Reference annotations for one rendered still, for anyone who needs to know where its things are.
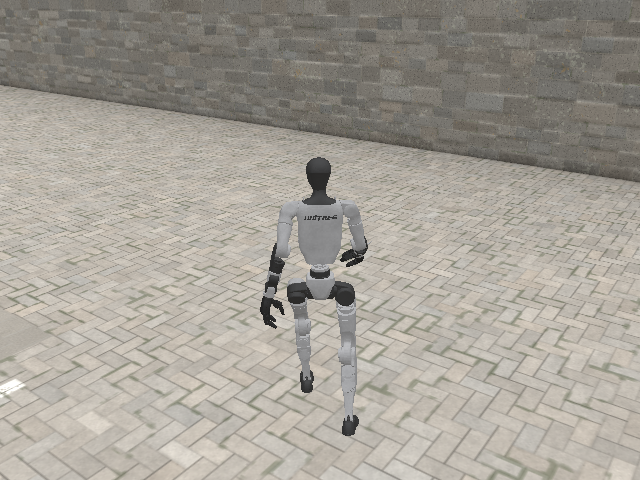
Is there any robot right forearm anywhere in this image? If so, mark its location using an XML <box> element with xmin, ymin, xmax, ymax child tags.
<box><xmin>353</xmin><ymin>236</ymin><xmax>368</xmax><ymax>258</ymax></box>

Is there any robot left upper arm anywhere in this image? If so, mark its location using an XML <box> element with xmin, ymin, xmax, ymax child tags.
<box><xmin>275</xmin><ymin>201</ymin><xmax>299</xmax><ymax>258</ymax></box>

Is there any robot right thigh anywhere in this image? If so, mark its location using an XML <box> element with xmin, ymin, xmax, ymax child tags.
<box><xmin>334</xmin><ymin>281</ymin><xmax>356</xmax><ymax>365</ymax></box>

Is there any robot left hand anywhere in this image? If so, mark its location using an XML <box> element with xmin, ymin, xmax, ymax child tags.
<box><xmin>260</xmin><ymin>296</ymin><xmax>285</xmax><ymax>329</ymax></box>

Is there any left robot foot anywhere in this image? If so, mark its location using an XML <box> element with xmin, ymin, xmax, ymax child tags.
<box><xmin>300</xmin><ymin>370</ymin><xmax>314</xmax><ymax>393</ymax></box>

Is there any robot left forearm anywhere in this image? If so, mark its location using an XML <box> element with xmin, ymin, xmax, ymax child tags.
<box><xmin>263</xmin><ymin>243</ymin><xmax>285</xmax><ymax>298</ymax></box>

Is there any robot right upper arm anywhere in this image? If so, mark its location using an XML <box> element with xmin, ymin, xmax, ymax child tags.
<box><xmin>339</xmin><ymin>200</ymin><xmax>367</xmax><ymax>251</ymax></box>

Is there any robot right hand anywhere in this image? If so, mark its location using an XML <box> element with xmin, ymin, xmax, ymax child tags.
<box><xmin>340</xmin><ymin>249</ymin><xmax>364</xmax><ymax>267</ymax></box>

